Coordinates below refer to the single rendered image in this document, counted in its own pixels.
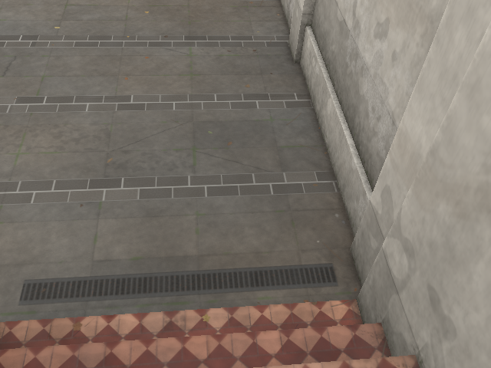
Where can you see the stairs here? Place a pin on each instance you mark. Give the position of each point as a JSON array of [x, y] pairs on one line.
[[322, 334]]

